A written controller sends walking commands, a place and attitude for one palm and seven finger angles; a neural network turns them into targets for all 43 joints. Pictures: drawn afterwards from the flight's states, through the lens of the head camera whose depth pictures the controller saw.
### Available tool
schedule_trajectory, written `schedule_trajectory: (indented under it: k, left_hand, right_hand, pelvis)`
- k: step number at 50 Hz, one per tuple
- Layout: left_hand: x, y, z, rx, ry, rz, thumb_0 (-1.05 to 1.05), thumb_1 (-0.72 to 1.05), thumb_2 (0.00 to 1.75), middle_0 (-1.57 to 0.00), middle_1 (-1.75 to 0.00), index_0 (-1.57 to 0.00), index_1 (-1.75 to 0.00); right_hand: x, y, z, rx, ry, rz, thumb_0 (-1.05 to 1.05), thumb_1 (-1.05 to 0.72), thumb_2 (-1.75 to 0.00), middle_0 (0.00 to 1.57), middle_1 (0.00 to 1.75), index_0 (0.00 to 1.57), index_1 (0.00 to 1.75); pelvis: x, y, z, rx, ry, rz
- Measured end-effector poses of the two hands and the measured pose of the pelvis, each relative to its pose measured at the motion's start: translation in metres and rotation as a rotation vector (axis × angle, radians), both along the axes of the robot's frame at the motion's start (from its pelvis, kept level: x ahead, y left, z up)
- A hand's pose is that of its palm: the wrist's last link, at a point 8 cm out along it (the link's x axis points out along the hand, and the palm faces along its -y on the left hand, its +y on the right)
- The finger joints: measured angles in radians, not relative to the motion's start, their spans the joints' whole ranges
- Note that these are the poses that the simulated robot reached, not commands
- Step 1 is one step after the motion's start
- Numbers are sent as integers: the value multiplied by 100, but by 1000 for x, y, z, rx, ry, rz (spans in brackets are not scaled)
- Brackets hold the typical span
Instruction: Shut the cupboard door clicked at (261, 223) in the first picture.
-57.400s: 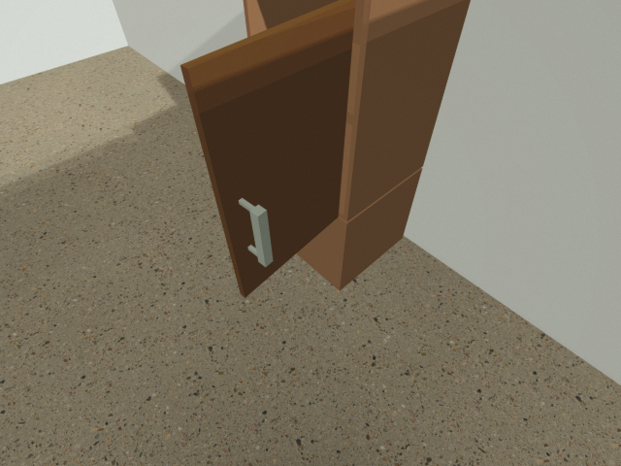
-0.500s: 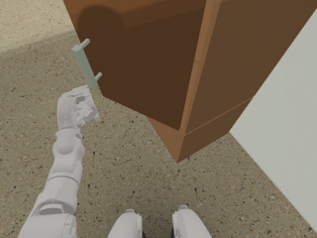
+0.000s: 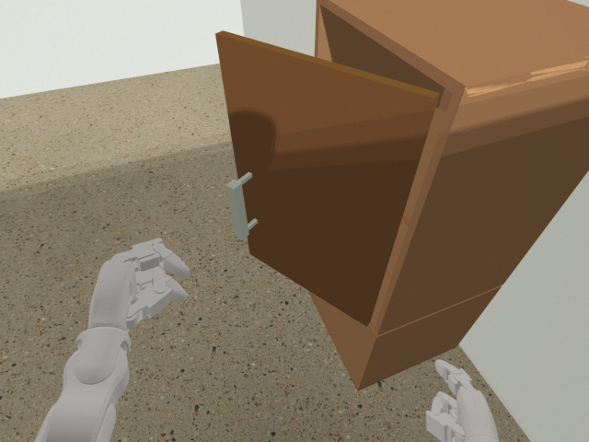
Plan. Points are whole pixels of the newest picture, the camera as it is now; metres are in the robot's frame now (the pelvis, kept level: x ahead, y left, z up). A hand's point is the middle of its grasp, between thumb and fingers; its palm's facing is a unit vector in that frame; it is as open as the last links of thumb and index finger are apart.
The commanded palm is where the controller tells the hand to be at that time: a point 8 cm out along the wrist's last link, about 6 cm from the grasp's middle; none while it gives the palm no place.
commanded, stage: draw the hand back to the body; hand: left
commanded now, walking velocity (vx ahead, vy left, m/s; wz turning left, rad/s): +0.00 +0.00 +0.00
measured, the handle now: (244, 206) +0.62 +0.17 -0.09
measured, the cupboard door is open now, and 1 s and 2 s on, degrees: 32 32 32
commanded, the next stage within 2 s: step back with the hand held close in 0.82 s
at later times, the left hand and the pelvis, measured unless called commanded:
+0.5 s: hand (20, 305) +0.19 +0.26 +0.20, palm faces +0.47 -0.76 -0.45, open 6.5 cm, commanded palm +0.15 +0.30 +0.20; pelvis +0.01 -0.01 +0.02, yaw +0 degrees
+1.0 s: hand (50, 313) +0.19 +0.24 +0.19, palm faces +0.46 -0.78 -0.43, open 7.4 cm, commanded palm +0.14 +0.28 +0.20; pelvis +0.00 -0.03 +0.02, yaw +0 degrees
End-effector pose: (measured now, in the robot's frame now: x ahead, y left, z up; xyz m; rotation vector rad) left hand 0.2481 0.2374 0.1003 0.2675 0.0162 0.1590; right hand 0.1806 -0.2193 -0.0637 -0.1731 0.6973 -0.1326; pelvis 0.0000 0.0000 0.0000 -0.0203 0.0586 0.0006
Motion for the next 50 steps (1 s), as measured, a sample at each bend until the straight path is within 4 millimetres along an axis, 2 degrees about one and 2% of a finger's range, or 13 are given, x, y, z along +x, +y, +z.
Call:
schedule_trajectory:
  k: [5, 10, 17, 21, 25, 30, 35, 40, 44, 50]
  left_hand:
    - [-19, 13, 21, 14, -10, 67, 2, 90, 90, -90, -106, -91, -106]
    - [-40, 26, 36, 41, -13, 120, 2, 90, 90, -77, -92, -77, -92]
    - [-69, 49, 77, 155, -95, 216, 2, 90, 90, -58, -71, -58, -71]
    - [-87, 56, 101, 224, -153, 254, 2, 90, 90, -47, -59, -47, -59]
    - [-102, 60, 116, 278, -188, 284, 2, 90, 90, -36, -47, -37, -47]
    - [-109, 59, 103, 242, -160, 318, 2, 90, 90, -27, -37, -28, -37]
    - [-106, 47, 87, 186, -125, 302, 2, 90, 90, -23, -33, -24, -33]
    - [-105, 35, 98, 207, -179, 258, 2, 89, 90, -22, -31, -22, -31]
    - [-104, 35, 110, 240, -216, 255, 2, 89, 90, -22, -31, -22, -31]
    - [-101, 40, 104, 248, -183, 270, 2, 89, 90, -21, -30, -22, -30]
  right_hand:
    - [16, 21, 8, 27, -27, 67, 1, -90, -90, 20, 30, 21, 30]
    - [18, 28, 11, 38, -29, 98, 1, -90, -90, 20, 30, 21, 30]
    - [10, 20, 7, 29, -13, 107, 1, -90, -90, 20, 30, 21, 30]
    - [6, 11, 4, 28, -10, 99, 1, -90, -90, 20, 30, 21, 30]
    - [3, 3, 3, 26, -13, 86, 1, -90, -90, 20, 30, 21, 30]
    - [-2, -6, 2, 15, -9, 82, 1, -90, -90, 20, 30, 21, 30]
    - [-8, -15, 4, -4, -12, 74, 1, -90, -90, 20, 30, 21, 30]
    - [-8, -21, 8, -7, -47, 61, 1, -90, -90, 20, 30, 21, 30]
    - [-7, -22, 9, 4, -62, 55, 1, -90, -90, 20, 30, 21, 30]
    - [-8, -24, 5, 20, -41, 54, 1, -90, -90, 20, 30, 21, 30]
  pelvis:
    - [4, 2, 9, 3, -44, 9]
    - [8, 1, 15, 6, -74, 10]
    - [11, -1, 19, 7, -98, 10]
    - [10, -2, 20, 9, -106, 8]
    - [8, -5, 21, 12, -112, 6]
    - [1, -10, 21, 16, -120, 11]
    - [-2, -16, 21, 18, -124, 8]
    - [0, -21, 21, 17, -132, 3]
    - [-1, -24, 21, 17, -137, 0]
    - [-2, -25, 21, 11, -113, 3]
